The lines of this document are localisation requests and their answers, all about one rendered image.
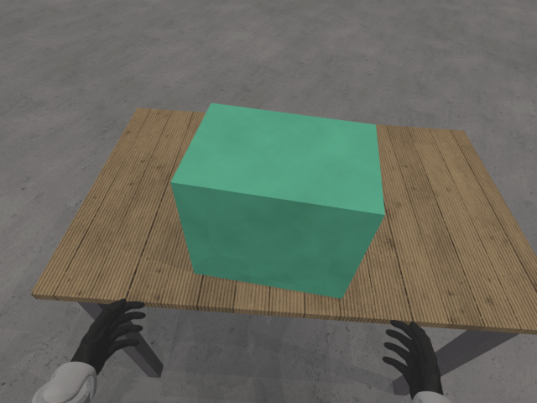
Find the robot left forearm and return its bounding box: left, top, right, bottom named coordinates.
left=32, top=362, right=97, bottom=403

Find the right robot hand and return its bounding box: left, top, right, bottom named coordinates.
left=383, top=320, right=443, bottom=400

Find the left robot hand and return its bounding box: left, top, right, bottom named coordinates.
left=71, top=299, right=146, bottom=376

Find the carton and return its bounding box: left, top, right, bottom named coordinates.
left=170, top=103, right=385, bottom=299

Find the table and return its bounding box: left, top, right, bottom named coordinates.
left=30, top=107, right=537, bottom=395

